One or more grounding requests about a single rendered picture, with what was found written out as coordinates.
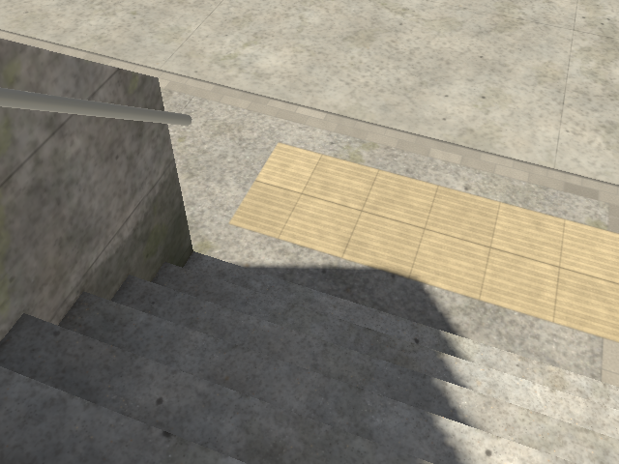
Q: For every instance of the stairs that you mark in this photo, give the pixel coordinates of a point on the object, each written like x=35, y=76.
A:
x=214, y=363

